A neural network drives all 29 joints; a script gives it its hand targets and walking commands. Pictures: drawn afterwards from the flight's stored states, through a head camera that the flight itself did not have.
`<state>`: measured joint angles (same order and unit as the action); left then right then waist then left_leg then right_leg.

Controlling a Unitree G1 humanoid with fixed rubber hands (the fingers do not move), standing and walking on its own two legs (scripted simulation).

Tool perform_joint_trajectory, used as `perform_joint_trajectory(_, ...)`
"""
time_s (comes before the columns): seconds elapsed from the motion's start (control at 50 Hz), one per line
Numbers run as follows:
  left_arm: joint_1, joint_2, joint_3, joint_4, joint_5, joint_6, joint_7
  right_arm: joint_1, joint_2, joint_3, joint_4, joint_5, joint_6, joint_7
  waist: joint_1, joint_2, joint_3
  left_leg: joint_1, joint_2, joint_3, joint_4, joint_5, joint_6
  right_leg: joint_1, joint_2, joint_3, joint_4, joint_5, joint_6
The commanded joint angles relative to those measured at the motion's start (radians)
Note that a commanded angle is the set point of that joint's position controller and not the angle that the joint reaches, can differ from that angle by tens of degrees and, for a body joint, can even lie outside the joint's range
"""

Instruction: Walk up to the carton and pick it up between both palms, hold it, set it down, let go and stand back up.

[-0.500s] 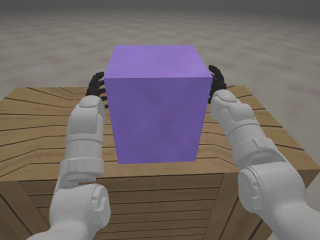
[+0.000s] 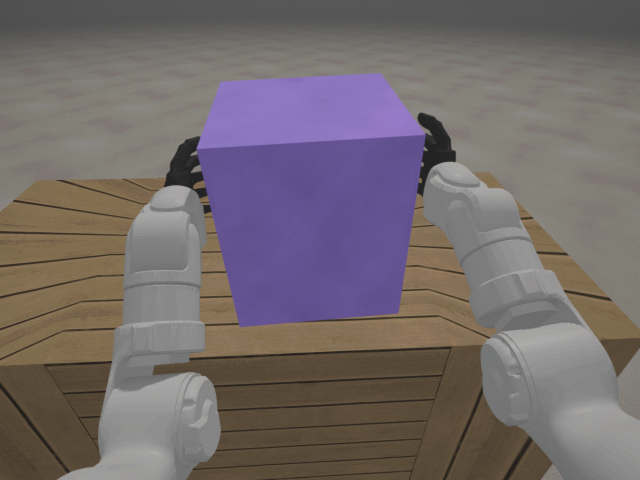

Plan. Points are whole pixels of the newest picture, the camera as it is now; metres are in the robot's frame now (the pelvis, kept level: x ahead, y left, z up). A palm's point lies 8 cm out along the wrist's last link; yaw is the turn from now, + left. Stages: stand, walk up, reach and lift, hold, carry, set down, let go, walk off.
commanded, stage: hold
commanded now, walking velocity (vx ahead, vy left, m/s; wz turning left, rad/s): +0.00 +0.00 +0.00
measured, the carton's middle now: (310, 199) +0.42 +0.04 +0.23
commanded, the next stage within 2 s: none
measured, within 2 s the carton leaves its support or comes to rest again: neither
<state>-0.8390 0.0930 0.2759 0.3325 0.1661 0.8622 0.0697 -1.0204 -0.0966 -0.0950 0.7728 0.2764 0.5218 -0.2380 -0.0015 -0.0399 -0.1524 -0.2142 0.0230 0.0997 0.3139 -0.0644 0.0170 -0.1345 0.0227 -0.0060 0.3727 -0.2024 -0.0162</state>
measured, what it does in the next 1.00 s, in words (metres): stands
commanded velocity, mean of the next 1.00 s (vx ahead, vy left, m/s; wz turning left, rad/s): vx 0.00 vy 0.00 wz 0.00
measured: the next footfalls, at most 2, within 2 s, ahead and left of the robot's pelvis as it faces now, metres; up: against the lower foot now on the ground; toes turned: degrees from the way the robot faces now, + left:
none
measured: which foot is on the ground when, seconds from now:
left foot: down 0.00-1.00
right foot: down 0.00-1.00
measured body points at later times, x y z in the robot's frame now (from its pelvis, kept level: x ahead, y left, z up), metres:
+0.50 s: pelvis +0.00 +0.00 +0.00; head -0.08 +0.01 +0.44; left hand +0.37 +0.19 +0.26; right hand +0.40 -0.11 +0.28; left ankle +0.07 +0.11 -0.75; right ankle +0.00 -0.10 -0.75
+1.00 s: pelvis +0.00 +0.00 +0.00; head -0.08 +0.01 +0.44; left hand +0.37 +0.19 +0.27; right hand +0.40 -0.11 +0.29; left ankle +0.07 +0.11 -0.75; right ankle +0.00 -0.10 -0.75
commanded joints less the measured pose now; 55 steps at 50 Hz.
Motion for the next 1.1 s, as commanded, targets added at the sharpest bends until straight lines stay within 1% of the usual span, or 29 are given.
perform_joint_trajectory(0.0,-0.902,-0.636,-0.476,-0.273,-0.226,-0.087,-0.143,-0.744,0.567,0.301,-0.364,0.175,0.035,0.116,-0.148,0.116,-0.453,0.397,-0.026,-0.117,0.033,0.068,-0.043,-0.018,0.033,0.005,-0.125,0.18,0.063)
perform_joint_trajectory(0.06,-0.871,-0.612,-0.435,-0.223,-0.195,-0.069,-0.161,-0.714,0.545,0.27,-0.305,0.154,0.055,0.119,-0.149,0.104,-0.379,0.354,-0.022,-0.11,0.008,-0.006,-0.038,-0.018,0.028,0.01,-0.132,0.122,0.062)
perform_joint_trajectory(0.1,-0.868,-0.616,-0.431,-0.208,-0.192,-0.064,-0.171,-0.739,0.544,0.26,-0.311,0.15,0.055,0.121,-0.149,0.099,-0.373,0.339,-0.019,-0.108,0.002,-0.025,-0.036,-0.014,0.026,0.013,-0.131,0.107,0.059)
perform_joint_trajectory(0.14,-0.891,-0.629,-0.445,-0.228,-0.206,-0.068,-0.173,-0.767,0.554,0.264,-0.341,0.154,0.053,0.121,-0.149,0.101,-0.408,0.343,-0.019,-0.109,0.007,-0.014,-0.036,-0.008,0.026,0.015,-0.126,0.118,0.057)
perform_joint_trajectory(0.2,-0.928,-0.646,-0.486,-0.303,-0.24,-0.079,-0.161,-0.779,0.572,0.29,-0.398,0.178,0.051,0.119,-0.15,0.12,-0.491,0.376,-0.021,-0.116,0.028,0.056,-0.045,0.003,0.031,0.014,-0.11,0.185,0.056)
perform_joint_trajectory(0.26,-0.913,-0.654,-0.506,-0.335,-0.255,-0.077,-0.153,-0.765,0.578,0.315,-0.44,0.201,0.056,0.112,-0.152,0.122,-0.529,0.4,-0.024,-0.121,0.047,0.109,-0.049,0.013,0.036,0.015,-0.104,0.241,0.058)
perform_joint_trajectory(0.3,-0.891,-0.643,-0.492,-0.314,-0.245,-0.068,-0.156,-0.743,0.568,0.311,-0.423,0.199,0.067,0.108,-0.154,0.114,-0.498,0.391,-0.024,-0.119,0.043,0.093,-0.048,0.012,0.035,0.015,-0.109,0.232,0.06)
perform_joint_trajectory(0.36,-0.865,-0.62,-0.449,-0.261,-0.217,-0.055,-0.172,-0.715,0.553,0.283,-0.362,0.178,0.084,0.107,-0.157,0.097,-0.42,0.357,-0.02,-0.113,0.02,0.024,-0.041,0.001,0.031,0.018,-0.12,0.171,0.06)
perform_joint_trajectory(0.42,-0.877,-0.611,-0.43,-0.233,-0.208,-0.055,-0.184,-0.733,0.551,0.264,-0.34,0.165,0.089,0.109,-0.156,0.086,-0.39,0.329,-0.019,-0.11,0.007,-0.02,-0.035,0.002,0.027,0.021,-0.123,0.132,0.06)
perform_joint_trajectory(0.44,-0.891,-0.612,-0.432,-0.24,-0.211,-0.058,-0.185,-0.743,0.556,0.262,-0.346,0.163,0.087,0.111,-0.156,0.088,-0.399,0.327,-0.018,-0.109,0.006,-0.023,-0.035,0.002,0.026,0.021,-0.12,0.131,0.059)
perform_joint_trajectory(0.5,-0.932,-0.626,-0.459,-0.291,-0.237,-0.071,-0.178,-0.762,0.574,0.275,-0.379,0.175,0.084,0.112,-0.155,0.101,-0.457,0.347,-0.018,-0.115,0.018,0.017,-0.04,0.004,0.029,0.02,-0.11,0.163,0.056)
perform_joint_trajectory(0.56,-0.934,-0.633,-0.475,-0.321,-0.25,-0.074,-0.168,-0.757,0.579,0.292,-0.406,0.19,0.084,0.111,-0.154,0.11,-0.494,0.367,-0.019,-0.12,0.031,0.056,-0.045,0.006,0.032,0.019,-0.104,0.198,0.056)
perform_joint_trajectory(0.62,-0.914,-0.634,-0.475,-0.316,-0.25,-0.068,-0.167,-0.748,0.574,0.3,-0.419,0.2,0.088,0.106,-0.154,0.105,-0.495,0.373,-0.021,-0.119,0.037,0.07,-0.046,0.011,0.035,0.019,-0.105,0.218,0.058)
perform_joint_trajectory(0.76,-0.904,-0.618,-0.442,-0.275,-0.23,-0.057,-0.181,-0.744,0.563,0.279,-0.381,0.188,0.1,0.105,-0.153,0.094,-0.438,0.345,-0.019,-0.116,0.019,0.016,-0.039,0.004,0.031,0.021,-0.113,0.17,0.058)
perform_joint_trajectory(1.08,-0.923,-0.621,-0.448,-0.295,-0.242,-0.06,-0.18,-0.759,0.573,0.283,-0.403,0.193,0.103,0.104,-0.15,0.095,-0.465,0.348,-0.021,-0.116,0.024,0.026,-0.039,0.01,0.032,0.021,-0.108,0.188,0.058)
